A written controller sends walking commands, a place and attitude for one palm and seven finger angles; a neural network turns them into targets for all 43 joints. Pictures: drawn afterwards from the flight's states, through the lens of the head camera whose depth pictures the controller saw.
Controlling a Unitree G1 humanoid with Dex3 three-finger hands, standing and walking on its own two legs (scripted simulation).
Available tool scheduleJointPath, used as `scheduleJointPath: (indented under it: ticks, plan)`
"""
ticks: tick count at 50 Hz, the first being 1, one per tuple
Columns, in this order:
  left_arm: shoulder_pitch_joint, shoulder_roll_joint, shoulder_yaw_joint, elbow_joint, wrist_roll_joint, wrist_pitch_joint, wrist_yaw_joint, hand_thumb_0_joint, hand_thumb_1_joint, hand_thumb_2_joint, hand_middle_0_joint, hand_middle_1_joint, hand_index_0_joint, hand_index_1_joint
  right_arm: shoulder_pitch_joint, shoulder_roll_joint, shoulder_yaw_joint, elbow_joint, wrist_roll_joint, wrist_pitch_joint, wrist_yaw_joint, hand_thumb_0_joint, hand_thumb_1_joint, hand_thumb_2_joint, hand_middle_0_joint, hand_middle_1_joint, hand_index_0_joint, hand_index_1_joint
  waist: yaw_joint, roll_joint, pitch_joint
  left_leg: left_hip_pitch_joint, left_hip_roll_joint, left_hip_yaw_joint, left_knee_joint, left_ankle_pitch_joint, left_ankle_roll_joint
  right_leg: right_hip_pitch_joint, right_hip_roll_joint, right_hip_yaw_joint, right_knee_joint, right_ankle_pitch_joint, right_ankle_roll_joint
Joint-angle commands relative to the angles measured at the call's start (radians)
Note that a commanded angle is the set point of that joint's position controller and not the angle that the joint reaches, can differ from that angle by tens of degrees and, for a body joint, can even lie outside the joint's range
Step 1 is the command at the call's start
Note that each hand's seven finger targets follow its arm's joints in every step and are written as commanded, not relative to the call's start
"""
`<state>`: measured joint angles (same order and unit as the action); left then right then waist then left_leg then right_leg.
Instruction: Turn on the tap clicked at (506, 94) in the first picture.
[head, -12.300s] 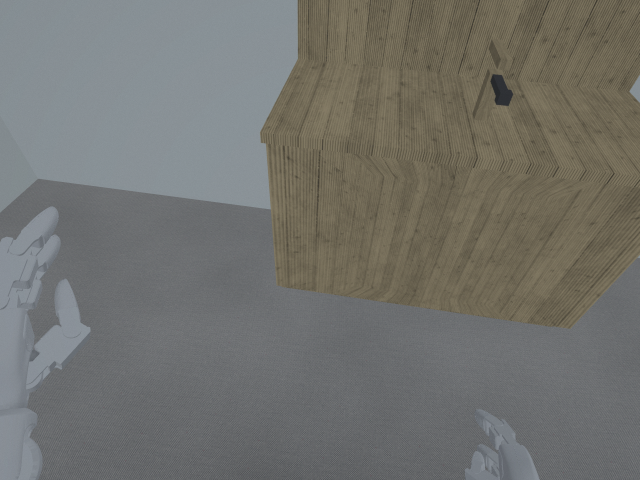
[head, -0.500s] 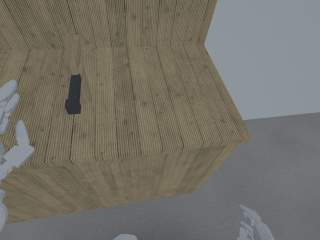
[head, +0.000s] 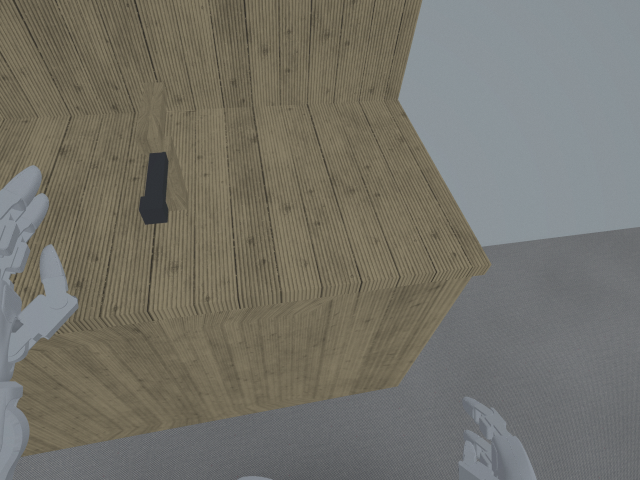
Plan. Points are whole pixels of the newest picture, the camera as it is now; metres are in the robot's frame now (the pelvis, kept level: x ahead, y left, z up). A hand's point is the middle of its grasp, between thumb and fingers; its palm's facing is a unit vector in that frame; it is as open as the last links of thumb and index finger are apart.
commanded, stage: come to a stop and stand still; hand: left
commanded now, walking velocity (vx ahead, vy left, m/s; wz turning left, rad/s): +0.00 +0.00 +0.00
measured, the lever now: (154, 209) +0.40 +0.27 +0.09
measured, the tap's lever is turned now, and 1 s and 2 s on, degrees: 0 0 0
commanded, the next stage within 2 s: look again from close up in 0.02 s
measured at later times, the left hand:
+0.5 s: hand (82, 306) +0.22 +0.24 +0.16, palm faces +0.38 -0.87 -0.33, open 7.4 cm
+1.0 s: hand (94, 277) +0.25 +0.25 +0.15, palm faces +0.33 -0.87 -0.36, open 7.4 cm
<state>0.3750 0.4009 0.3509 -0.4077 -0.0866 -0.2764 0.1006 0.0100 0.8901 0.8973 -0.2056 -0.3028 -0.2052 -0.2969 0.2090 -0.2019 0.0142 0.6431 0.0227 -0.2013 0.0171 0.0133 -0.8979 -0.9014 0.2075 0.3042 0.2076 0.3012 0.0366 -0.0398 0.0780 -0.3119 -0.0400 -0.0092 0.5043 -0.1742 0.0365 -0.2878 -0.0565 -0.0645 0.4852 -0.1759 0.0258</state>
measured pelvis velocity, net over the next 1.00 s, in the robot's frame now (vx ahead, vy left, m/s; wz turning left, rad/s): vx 0.02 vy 0.01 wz -0.05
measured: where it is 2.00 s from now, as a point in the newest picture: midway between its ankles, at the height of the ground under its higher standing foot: outside the picture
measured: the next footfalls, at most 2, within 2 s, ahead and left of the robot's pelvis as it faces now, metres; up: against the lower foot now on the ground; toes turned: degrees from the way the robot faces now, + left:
none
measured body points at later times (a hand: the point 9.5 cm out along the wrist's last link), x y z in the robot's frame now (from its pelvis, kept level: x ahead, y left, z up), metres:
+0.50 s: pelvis +0.00 -0.01 +0.00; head +0.02 +0.01 +0.45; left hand +0.19 +0.28 +0.18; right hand +0.19 -0.24 -0.07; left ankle +0.06 +0.09 -0.73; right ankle +0.05 -0.14 -0.73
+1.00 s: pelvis +0.02 +0.01 +0.00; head +0.03 +0.03 +0.45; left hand +0.23 +0.29 +0.17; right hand +0.16 -0.22 -0.07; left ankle +0.06 +0.09 -0.73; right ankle +0.05 -0.14 -0.73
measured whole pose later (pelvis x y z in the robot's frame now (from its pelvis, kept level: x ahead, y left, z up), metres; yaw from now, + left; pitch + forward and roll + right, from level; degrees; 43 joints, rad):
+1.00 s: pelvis +0.02 +0.01 +0.00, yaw -3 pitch -2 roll -1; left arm 0.38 0.36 0.35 -0.36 -0.02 -0.26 0.08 0.01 0.89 0.90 -0.21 -0.30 -0.21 -0.30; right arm 0.28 -0.18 0.03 0.59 0.02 -0.18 -0.02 0.01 -0.90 -0.90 0.21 0.30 0.21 0.30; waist 0.02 -0.04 0.05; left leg -0.25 -0.02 0.04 0.50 -0.22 0.05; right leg -0.23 -0.04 -0.01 0.45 -0.19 0.03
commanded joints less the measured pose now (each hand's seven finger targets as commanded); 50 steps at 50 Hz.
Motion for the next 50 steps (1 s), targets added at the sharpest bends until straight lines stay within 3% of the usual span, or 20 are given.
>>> scheduleJointPath:
  ticks: [1,9,10,11,20,22,25,31,32,33,34,35,36,37,39,43,44,45,47,50]
  plan:
    - [-0.065,0.179,0.111,-0.231,-0.013,-0.058,0.025,0.000,0.900,0.900,-0.200,-0.300,-0.200,-0.300,-0.084,-0.133,-0.055,-0.146,0.005,-0.060,-0.011,0.000,-0.900,-0.900,0.200,0.300,0.200,0.300,-0.008,0.098,-0.167,0.021,0.103,-0.131,-0.150,-0.167,-0.024,0.068,-0.055,0.081,-0.084,-0.080,-0.045]
    - [-0.027,0.173,0.114,-0.235,-0.021,-0.050,0.027,0.000,0.900,0.900,-0.200,-0.300,-0.200,-0.300,-0.089,-0.138,-0.063,-0.155,0.012,-0.063,-0.016,0.000,-0.900,-0.900,0.200,0.300,0.200,0.300,-0.009,0.084,-0.144,0.026,0.097,-0.128,-0.136,-0.151,-0.023,0.059,-0.061,0.090,-0.106,-0.088,-0.047]
    - [-0.012,0.205,0.145,-0.224,-0.022,-0.044,0.030,0.000,0.900,0.900,-0.200,-0.300,-0.200,-0.300,-0.093,-0.143,-0.065,-0.155,0.014,-0.062,-0.020,0.000,-0.900,-0.900,0.200,0.300,0.200,0.300,-0.008,0.079,-0.158,0.043,0.095,-0.127,-0.135,-0.127,-0.023,0.065,-0.062,0.090,-0.104,-0.073,-0.046]
    - [-0.014,0.169,0.114,-0.233,-0.023,-0.044,0.028,0.000,0.900,0.900,-0.200,-0.300,-0.200,-0.300,-0.088,-0.135,-0.063,-0.155,0.011,-0.059,-0.021,0.000,-0.900,-0.900,0.200,0.300,0.200,0.300,-0.010,0.081,-0.159,0.043,0.096,-0.119,-0.133,-0.122,-0.023,0.072,-0.063,0.086,-0.104,-0.064,-0.045]
    - [-0.024,0.184,0.125,-0.235,-0.020,-0.014,0.034,0.000,0.900,0.900,-0.200,-0.300,-0.200,-0.300,-0.103,-0.143,-0.067,-0.170,0.015,-0.053,-0.032,0.000,-0.900,-0.900,0.200,0.300,0.200,0.300,-0.010,0.069,-0.161,0.084,0.094,-0.113,-0.123,-0.091,-0.020,0.070,-0.066,0.105,-0.129,-0.053,-0.047]
    - [-0.046,0.142,0.086,-0.245,-0.020,-0.009,0.031,0.000,0.900,0.900,-0.200,-0.300,-0.200,-0.300,-0.105,-0.138,-0.063,-0.178,0.014,-0.049,-0.032,0.000,-0.900,-0.900,0.200,0.300,0.200,0.300,-0.012,0.066,-0.148,0.074,0.099,-0.112,-0.133,-0.096,-0.019,0.074,-0.061,0.100,-0.126,-0.046,-0.043]
    - [-0.045,0.164,0.105,-0.244,-0.011,0.000,0.036,0.000,0.900,0.900,-0.200,-0.300,-0.200,-0.300,-0.113,-0.144,-0.061,-0.182,0.014,-0.042,-0.035,0.000,-0.900,-0.900,0.200,0.300,0.200,0.300,-0.011,0.105,-0.141,0.071,0.108,-0.125,-0.156,-0.112,-0.018,0.079,-0.052,0.096,-0.124,-0.057,-0.043]
    - [-0.035,0.121,0.078,-0.241,-0.004,0.019,0.035,0.000,0.900,0.900,-0.200,-0.300,-0.200,-0.300,-0.113,-0.134,-0.052,-0.197,0.010,-0.023,-0.039,0.000,-0.900,-0.900,0.200,0.300,0.200,0.300,-0.015,0.080,-0.142,0.071,0.112,-0.108,-0.155,-0.102,-0.020,0.100,-0.050,0.094,-0.138,-0.033,-0.042]
    - [-1.027,0.932,0.660,-0.500,0.182,-0.090,0.025,0.000,0.900,0.900,-0.200,-0.300,-0.200,-0.300,-0.021,-0.146,-0.039,-0.181,-0.051,-0.044,-0.049,0.000,-0.900,-0.900,0.200,0.300,0.200,0.300,0.021,-0.043,-0.080,-0.049,0.127,-0.027,-0.016,-0.035,0.006,0.035,-0.055,0.168,-0.185,0.004,-0.034]
    - [-0.463,0.270,0.232,0.059,0.080,-0.051,-0.021,0.000,0.900,0.900,-0.200,-0.300,-0.200,-0.300,-0.050,-0.023,0.003,-0.125,-0.019,-0.039,-0.055,0.000,-0.900,-0.900,0.200,0.300,0.200,0.300,-0.014,-0.075,-0.235,0.087,0.055,-0.020,-0.045,-0.020,-0.002,0.035,-0.087,0.140,-0.164,-0.061,-0.075]
    - [-0.210,0.163,0.143,0.098,0.054,-0.039,-0.031,0.000,0.900,0.900,-0.200,-0.300,-0.200,-0.300,-0.026,-0.112,-0.050,-0.184,-0.013,-0.058,-0.053,0.000,-0.900,-0.900,0.200,0.300,0.200,0.300,0.027,0.070,-0.194,0.149,0.055,0.002,-0.045,-0.027,-0.033,0.022,-0.056,0.247,-0.206,-0.061,-0.085]
    - [-0.132,0.004,0.005,0.041,0.029,-0.039,-0.038,0.000,0.900,0.900,-0.200,-0.300,-0.200,-0.300,-0.041,-0.109,-0.053,-0.190,0.002,-0.059,-0.032,0.000,-0.900,-0.900,0.200,0.300,0.200,0.300,0.008,0.212,-0.214,0.169,0.074,0.010,-0.088,-0.025,-0.030,0.073,-0.045,0.191,-0.153,-0.025,-0.084]
    - [-0.169,0.044,0.008,-0.083,0.033,-0.046,-0.029,0.000,0.900,0.900,-0.200,-0.300,-0.200,-0.300,-0.035,-0.131,-0.056,-0.198,-0.002,-0.051,-0.023,0.000,-0.900,-0.900,0.200,0.300,0.200,0.300,-0.002,0.250,-0.202,0.090,0.091,-0.027,-0.149,-0.056,-0.026,0.134,-0.021,0.144,-0.112,-0.048,-0.068]
    - [-0.154,0.061,0.007,-0.119,0.037,-0.045,-0.020,0.000,0.900,0.900,-0.200,-0.300,-0.200,-0.300,-0.058,-0.129,-0.050,-0.207,0.000,-0.050,-0.017,0.000,-0.900,-0.900,0.200,0.300,0.200,0.300,0.010,0.234,-0.164,0.021,0.104,-0.041,-0.186,-0.121,-0.021,0.157,-0.004,0.127,-0.090,-0.076,-0.055]
    - [-0.090,0.087,0.031,-0.130,0.047,-0.042,-0.003,0.000,0.900,0.900,-0.200,-0.300,-0.200,-0.300,-0.060,-0.125,-0.046,-0.217,0.001,-0.044,-0.015,0.000,-0.900,-0.900,0.200,0.300,0.200,0.300,0.018,0.109,-0.122,-0.069,0.114,-0.062,-0.225,-0.266,-0.011,0.177,0.012,0.109,-0.087,-0.146,-0.038]
    - [-0.104,0.158,0.135,-0.158,0.048,-0.044,0.017,0.000,0.900,0.900,-0.200,-0.300,-0.200,-0.300,-0.068,-0.120,-0.042,-0.232,0.002,-0.031,-0.033,0.000,-0.900,-0.900,0.200,0.300,0.200,0.300,0.006,-0.011,-0.107,-0.112,0.118,-0.073,-0.226,-0.345,-0.002,0.177,0.023,0.091,-0.098,-0.185,-0.024]
    - [-0.120,0.167,0.149,-0.165,0.048,-0.048,0.018,0.000,0.900,0.900,-0.200,-0.300,-0.200,-0.300,-0.069,-0.118,-0.041,-0.234,0.000,-0.032,-0.038,0.000,-0.900,-0.900,0.200,0.300,0.200,0.300,0.003,-0.005,-0.104,-0.104,0.112,-0.073,-0.222,-0.343,-0.002,0.165,0.022,0.095,-0.107,-0.193,-0.026]
    - [-0.158,0.212,0.181,-0.215,0.050,-0.054,0.021,0.000,0.900,0.900,-0.200,-0.300,-0.200,-0.300,-0.088,-0.120,-0.039,-0.233,0.002,-0.032,-0.041,0.000,-0.900,-0.900,0.200,0.300,0.200,0.300,0.000,0.059,-0.106,-0.081,0.113,-0.070,-0.229,-0.333,-0.003,0.159,0.029,0.083,-0.098,-0.170,-0.025]
    - [-0.176,0.163,0.147,-0.221,0.053,-0.064,0.019,0.000,0.900,0.900,-0.200,-0.300,-0.200,-0.300,-0.078,-0.112,-0.037,-0.228,-0.003,-0.040,-0.047,0.000,-0.900,-0.900,0.200,0.300,0.200,0.300,-0.003,0.145,-0.127,-0.084,0.124,-0.084,-0.241,-0.332,0.004,0.191,0.029,0.076,-0.061,-0.117,-0.031]
    - [-0.177,0.151,0.128,-0.256,0.056,-0.069,0.016,0.000,0.900,0.900,-0.200,-0.300,-0.200,-0.300,-0.083,-0.105,-0.033,-0.216,-0.004,-0.056,-0.040,0.000,-0.900,-0.900,0.200,0.300,0.200,0.300,-0.003,0.168,-0.150,-0.034,0.118,-0.066,-0.212,-0.220,-0.004,0.205,0.029,0.062,-0.061,-0.021,-0.031]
